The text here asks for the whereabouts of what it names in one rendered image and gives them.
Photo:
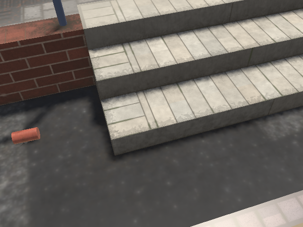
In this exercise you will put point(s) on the stairs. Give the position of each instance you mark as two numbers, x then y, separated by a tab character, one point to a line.
170	76

